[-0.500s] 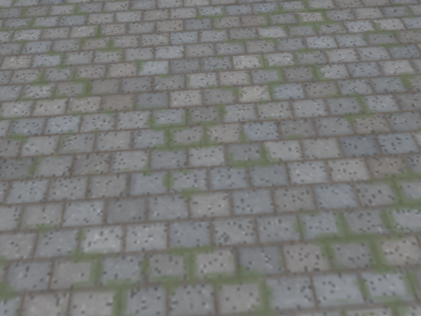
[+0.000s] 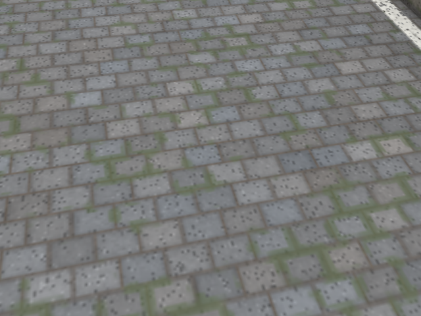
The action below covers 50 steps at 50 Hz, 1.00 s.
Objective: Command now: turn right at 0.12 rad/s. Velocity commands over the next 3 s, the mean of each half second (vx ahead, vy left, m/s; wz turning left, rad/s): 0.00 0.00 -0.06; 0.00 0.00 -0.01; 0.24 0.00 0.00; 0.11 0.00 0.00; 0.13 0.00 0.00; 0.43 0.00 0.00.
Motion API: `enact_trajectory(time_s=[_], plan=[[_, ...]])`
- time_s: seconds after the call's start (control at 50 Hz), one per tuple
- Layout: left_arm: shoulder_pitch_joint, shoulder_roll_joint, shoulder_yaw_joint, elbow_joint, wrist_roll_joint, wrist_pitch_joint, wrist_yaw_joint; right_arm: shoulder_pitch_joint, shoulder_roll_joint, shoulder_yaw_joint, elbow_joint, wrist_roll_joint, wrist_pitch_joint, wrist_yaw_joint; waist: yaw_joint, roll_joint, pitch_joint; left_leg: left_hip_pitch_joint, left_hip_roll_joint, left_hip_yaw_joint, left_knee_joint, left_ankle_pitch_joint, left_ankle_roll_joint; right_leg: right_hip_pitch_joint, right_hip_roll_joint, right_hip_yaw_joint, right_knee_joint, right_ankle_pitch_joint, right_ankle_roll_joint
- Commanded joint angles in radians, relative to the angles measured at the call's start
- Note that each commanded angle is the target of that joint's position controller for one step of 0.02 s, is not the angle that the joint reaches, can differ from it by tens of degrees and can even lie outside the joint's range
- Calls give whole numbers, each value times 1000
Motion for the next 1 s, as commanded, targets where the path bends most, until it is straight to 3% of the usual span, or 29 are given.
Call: enact_trajectory(time_s=[0.02, 0.06, 0.08, 0.1, 0.12, 0.24, 0.64, 1.0], plan=[[-20, 84, 29, -51, 8, -7, 4, -109, -142, -19, -66, 15, -34, -5, 37, 206, -36, -23, 173, -189, -191, 126, 95, 116, -52, 9, -74, 111, 13], [-10, 93, 26, -45, 1, -4, 2, -60, -129, -12, -48, 9, -39, 0, 21, 160, -59, -12, 127, -149, -154, 129, 57, 184, -77, 28, -102, 262, 2], [-2, 125, 35, -23, -7, -3, 2, -18, -134, -13, -44, 12, -39, 2, -12, 89, -69, -13, 95, -115, -166, 94, 40, 184, -68, 30, -76, 239, -14], [4, 104, 34, -22, -9, -4, 0, -35, -148, -14, -35, 13, -37, 1, 11, 103, -60, 6, 88, -99, -149, 68, 32, 164, -63, 29, -86, 218, -19], [8, 91, 29, -10, -5, -6, -1, -49, -138, -11, -37, 15, -34, 0, 9, 91, -51, 3, 82, -88, -142, 53, 31, 158, -67, 34, -101, 213, -16], [14, 92, 29, 43, -6, -18, 5, -45, -116, -2, -10, 16, -20, -5, -7, 17, -34, 25, 55, -53, -117, 71, 30, 147, -75, 47, -124, 248, -11], [35, 83, 16, 238, -14, -24, 23, -11, -110, 12, 124, 21, -15, -12, -1, 39, -6, 32, 30, -33, -151, 82, 22, 174, -64, 21, -146, 238, -5], [57, 69, -3, 354, -17, -23, 28, 66, -92, 25, 174, 22, -15, -18, 0, 40, 13, 35, 24, -31, -165, 91, 29, 157, -58, 1, -160, 217, 4]])
Next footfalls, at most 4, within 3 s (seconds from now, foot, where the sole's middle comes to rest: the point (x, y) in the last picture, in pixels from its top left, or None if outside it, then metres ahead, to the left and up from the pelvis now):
1.72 left None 0.37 0.08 -0.77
2.00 right None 0.30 -0.15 -0.77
2.96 right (247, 238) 0.77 -0.14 -0.77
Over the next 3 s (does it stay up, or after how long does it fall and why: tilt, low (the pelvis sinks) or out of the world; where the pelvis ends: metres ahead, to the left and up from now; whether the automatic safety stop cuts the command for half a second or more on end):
stays up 0.61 -0.04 -0.02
